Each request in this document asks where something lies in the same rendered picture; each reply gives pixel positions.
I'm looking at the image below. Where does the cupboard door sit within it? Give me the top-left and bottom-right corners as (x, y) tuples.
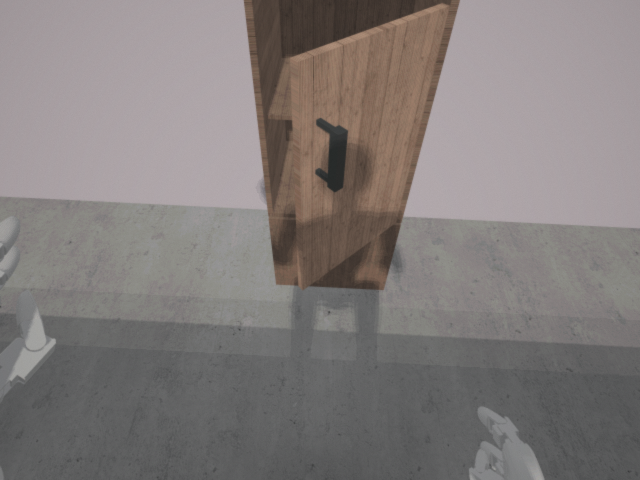
(290, 3), (450, 290)

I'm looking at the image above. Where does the right robot hand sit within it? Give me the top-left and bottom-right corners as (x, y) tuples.
(469, 406), (545, 480)

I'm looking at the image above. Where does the handle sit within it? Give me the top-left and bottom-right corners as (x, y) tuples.
(315, 118), (348, 192)

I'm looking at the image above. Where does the left robot hand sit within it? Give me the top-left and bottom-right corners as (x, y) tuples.
(0, 216), (56, 403)

